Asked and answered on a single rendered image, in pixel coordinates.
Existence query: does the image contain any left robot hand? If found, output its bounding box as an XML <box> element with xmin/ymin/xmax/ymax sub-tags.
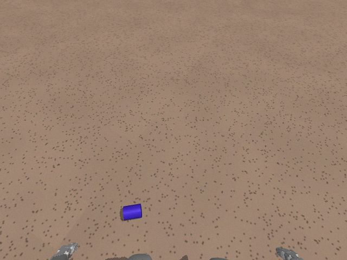
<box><xmin>50</xmin><ymin>243</ymin><xmax>78</xmax><ymax>260</ymax></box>

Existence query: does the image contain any can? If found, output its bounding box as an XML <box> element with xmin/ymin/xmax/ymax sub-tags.
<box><xmin>123</xmin><ymin>204</ymin><xmax>142</xmax><ymax>220</ymax></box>

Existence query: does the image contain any right robot hand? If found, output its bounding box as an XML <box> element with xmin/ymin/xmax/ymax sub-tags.
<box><xmin>276</xmin><ymin>248</ymin><xmax>304</xmax><ymax>260</ymax></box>

